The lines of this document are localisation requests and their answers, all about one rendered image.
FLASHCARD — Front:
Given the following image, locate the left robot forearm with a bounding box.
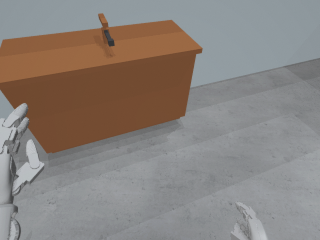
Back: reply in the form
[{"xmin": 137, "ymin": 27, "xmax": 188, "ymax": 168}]
[{"xmin": 0, "ymin": 204, "xmax": 21, "ymax": 240}]

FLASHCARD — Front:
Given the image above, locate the tap lever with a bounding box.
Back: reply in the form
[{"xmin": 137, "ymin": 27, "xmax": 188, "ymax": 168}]
[{"xmin": 104, "ymin": 30, "xmax": 115, "ymax": 47}]

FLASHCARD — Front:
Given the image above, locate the right robot hand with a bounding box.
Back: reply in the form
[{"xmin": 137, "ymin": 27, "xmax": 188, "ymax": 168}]
[{"xmin": 230, "ymin": 201, "xmax": 269, "ymax": 240}]

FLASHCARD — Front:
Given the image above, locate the counter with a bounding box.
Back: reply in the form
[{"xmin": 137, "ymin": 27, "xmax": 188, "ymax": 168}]
[{"xmin": 0, "ymin": 13, "xmax": 203, "ymax": 154}]

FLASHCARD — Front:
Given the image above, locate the left robot hand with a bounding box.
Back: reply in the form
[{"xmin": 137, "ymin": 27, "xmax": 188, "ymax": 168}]
[{"xmin": 0, "ymin": 103, "xmax": 44, "ymax": 205}]

